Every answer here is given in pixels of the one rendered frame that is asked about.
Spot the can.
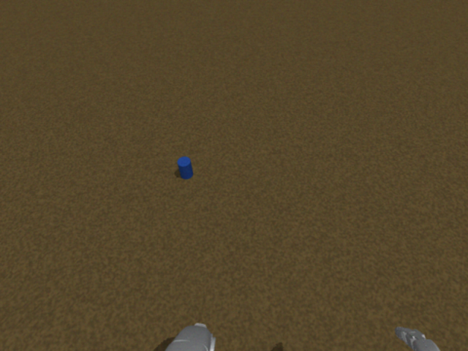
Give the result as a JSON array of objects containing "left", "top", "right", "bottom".
[{"left": 178, "top": 156, "right": 193, "bottom": 179}]

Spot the right robot hand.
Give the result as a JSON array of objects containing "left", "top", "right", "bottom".
[{"left": 395, "top": 327, "right": 440, "bottom": 351}]

